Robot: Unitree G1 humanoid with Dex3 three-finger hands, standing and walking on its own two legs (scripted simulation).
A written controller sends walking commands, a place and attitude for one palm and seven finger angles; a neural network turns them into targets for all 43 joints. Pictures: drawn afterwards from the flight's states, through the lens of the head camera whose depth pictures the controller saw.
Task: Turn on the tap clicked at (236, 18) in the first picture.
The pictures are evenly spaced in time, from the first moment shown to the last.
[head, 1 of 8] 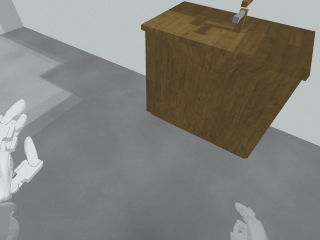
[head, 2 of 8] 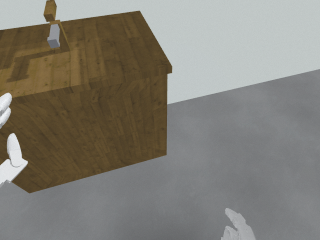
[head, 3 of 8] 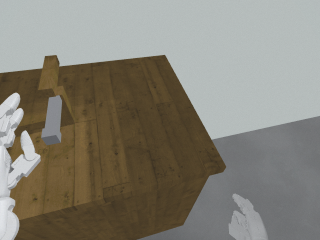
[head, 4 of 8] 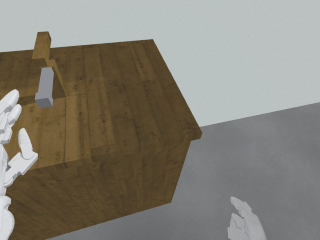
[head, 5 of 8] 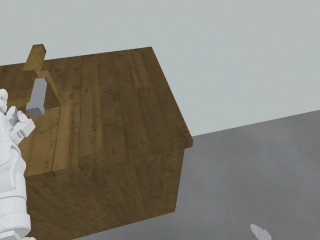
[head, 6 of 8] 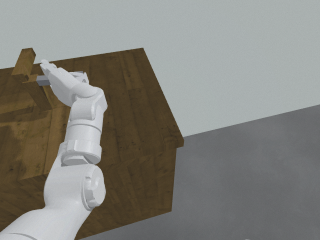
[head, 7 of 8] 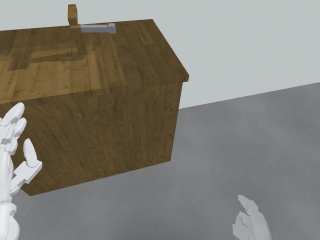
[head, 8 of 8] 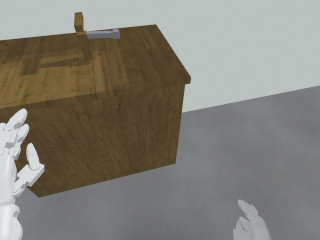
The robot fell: no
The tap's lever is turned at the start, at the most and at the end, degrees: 0 80 80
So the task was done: yes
